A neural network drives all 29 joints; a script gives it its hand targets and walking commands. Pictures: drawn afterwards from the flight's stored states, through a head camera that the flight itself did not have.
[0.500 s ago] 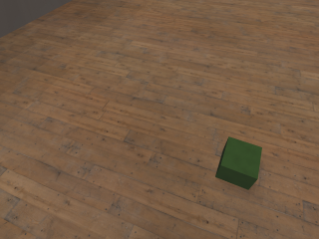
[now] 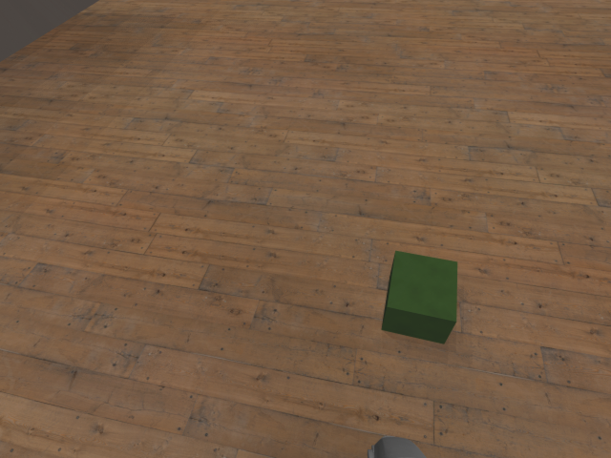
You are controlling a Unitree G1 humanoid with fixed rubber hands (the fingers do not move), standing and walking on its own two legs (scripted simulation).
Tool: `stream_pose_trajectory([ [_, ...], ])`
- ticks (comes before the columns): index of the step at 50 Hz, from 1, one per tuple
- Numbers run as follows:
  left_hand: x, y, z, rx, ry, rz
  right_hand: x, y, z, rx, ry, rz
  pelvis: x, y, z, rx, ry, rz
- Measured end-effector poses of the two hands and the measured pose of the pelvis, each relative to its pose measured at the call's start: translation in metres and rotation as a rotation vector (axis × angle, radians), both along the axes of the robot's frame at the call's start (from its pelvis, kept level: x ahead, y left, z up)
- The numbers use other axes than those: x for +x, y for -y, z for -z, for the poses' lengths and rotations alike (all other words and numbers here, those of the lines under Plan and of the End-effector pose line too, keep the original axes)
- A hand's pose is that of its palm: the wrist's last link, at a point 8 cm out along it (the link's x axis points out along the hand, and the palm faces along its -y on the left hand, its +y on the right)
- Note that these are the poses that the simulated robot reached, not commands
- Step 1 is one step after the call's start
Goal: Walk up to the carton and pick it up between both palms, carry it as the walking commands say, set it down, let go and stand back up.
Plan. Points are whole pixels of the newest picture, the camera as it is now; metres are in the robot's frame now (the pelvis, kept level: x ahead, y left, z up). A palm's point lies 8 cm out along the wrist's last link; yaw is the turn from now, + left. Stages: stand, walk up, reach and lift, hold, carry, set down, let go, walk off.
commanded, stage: walk up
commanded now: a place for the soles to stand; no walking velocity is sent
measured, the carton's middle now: (419, 296) +0.74 -0.37 -0.69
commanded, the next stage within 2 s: none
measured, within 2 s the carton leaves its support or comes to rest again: neither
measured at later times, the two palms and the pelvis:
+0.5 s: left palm (221, 442) +0.19 +0.16 -0.17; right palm out of the picture +0.15 -0.31 -0.14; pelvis +0.15 -0.07 -0.03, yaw -14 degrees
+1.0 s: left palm (302, 280) +0.47 +0.03 -0.15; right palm (553, 404) +0.22 -0.36 -0.16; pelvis +0.27 -0.13 -0.03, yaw -23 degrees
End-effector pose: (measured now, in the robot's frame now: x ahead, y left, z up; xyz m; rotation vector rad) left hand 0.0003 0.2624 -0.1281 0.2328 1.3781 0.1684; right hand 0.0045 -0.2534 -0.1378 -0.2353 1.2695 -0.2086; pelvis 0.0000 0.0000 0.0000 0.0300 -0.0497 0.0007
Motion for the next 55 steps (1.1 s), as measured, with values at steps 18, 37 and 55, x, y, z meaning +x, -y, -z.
stream_pose_trajectory([
  [18,0.130,0.091,0.022,-0.040,0.090,0.140,0.141,0.075,0.007,0.035,0.188,0.001,0.100,0.066,0.024,-0.074,-0.009,0.171],
  [37,0.376,0.168,0.007,-0.069,0.185,0.452,0.101,0.071,-0.003,0.085,-0.109,0.337,0.233,0.116,0.009,-0.022,-0.025,0.344],
  [55,0.482,0.235,0.013,-0.136,0.310,0.516,0.244,0.115,0.008,0.047,0.127,0.320,0.277,0.129,0.021,-0.033,-0.011,0.429],
])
